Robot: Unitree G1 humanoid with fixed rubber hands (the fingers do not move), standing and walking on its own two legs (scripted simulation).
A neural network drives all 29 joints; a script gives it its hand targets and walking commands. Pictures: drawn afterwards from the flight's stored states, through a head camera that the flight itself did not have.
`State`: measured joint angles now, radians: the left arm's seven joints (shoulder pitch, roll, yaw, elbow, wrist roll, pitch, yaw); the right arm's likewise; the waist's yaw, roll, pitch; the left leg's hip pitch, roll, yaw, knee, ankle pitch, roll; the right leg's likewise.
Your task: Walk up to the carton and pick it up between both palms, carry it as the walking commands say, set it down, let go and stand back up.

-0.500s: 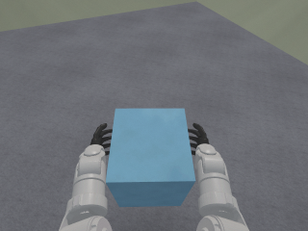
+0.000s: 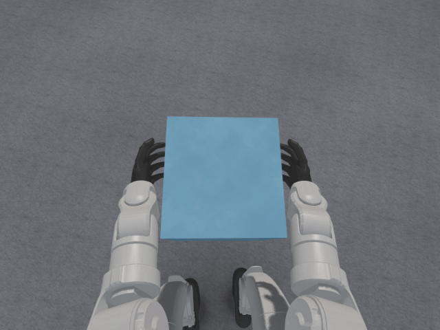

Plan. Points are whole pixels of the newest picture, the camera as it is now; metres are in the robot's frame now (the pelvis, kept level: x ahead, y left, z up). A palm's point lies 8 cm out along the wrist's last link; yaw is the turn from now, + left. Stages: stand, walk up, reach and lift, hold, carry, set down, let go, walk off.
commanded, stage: set down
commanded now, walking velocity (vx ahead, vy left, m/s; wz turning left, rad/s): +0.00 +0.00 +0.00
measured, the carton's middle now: (220, 188) +0.37 -0.02 -0.12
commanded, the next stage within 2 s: none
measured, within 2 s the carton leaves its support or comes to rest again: neither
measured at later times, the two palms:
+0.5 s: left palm (155, 180) +0.40 +0.11 -0.13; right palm (286, 180) +0.39 -0.17 -0.13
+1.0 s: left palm (161, 181) +0.43 +0.12 -0.21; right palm (275, 180) +0.41 -0.17 -0.22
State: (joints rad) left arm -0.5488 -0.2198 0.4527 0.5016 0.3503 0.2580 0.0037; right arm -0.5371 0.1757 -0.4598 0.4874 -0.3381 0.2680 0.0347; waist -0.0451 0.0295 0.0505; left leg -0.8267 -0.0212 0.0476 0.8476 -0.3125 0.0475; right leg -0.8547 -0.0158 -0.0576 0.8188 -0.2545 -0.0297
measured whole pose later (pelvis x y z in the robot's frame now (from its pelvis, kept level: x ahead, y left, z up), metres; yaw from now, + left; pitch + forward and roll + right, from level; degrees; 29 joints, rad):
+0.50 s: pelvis -0.01 -0.01 -0.07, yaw +0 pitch +32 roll +0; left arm -0.67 -0.18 0.48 0.52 0.31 0.26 -0.01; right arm -0.65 0.17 -0.48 0.47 -0.31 0.28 0.01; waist -0.03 0.03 -0.12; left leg -1.34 -0.01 0.04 1.20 -0.42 0.03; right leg -1.37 -0.02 -0.07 1.17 -0.36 -0.05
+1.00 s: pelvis -0.02 -0.01 -0.15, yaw -1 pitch +40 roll +1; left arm -0.81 -0.12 0.49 0.61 0.25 0.27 0.04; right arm -0.80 0.10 -0.46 0.60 -0.26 0.29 -0.03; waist -0.01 0.02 -0.19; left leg -1.67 -0.04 0.03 1.50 -0.52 0.03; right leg -1.72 0.00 -0.04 1.47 -0.44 -0.04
